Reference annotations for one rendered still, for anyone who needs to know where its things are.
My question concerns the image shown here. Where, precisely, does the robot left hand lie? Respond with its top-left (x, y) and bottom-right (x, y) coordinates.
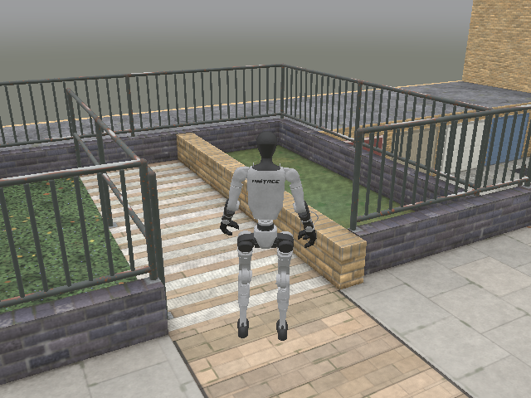
top-left (220, 221), bottom-right (239, 235)

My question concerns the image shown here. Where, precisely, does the left robot thigh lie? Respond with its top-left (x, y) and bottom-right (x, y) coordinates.
top-left (237, 231), bottom-right (254, 284)

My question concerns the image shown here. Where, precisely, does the right robot upper arm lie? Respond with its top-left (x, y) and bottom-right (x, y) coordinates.
top-left (284, 167), bottom-right (306, 213)

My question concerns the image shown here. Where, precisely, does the right robot forearm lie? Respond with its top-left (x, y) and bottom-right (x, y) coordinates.
top-left (298, 201), bottom-right (314, 232)

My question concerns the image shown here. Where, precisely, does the robot right hand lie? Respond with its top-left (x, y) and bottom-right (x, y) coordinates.
top-left (298, 230), bottom-right (317, 248)

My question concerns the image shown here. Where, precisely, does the robot left shin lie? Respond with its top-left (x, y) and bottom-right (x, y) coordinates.
top-left (238, 270), bottom-right (250, 327)

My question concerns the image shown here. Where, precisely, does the left robot forearm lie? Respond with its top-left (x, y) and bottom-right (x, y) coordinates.
top-left (222, 198), bottom-right (235, 225)

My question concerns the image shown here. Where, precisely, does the left robot upper arm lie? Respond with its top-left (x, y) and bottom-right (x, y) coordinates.
top-left (227, 167), bottom-right (249, 211)

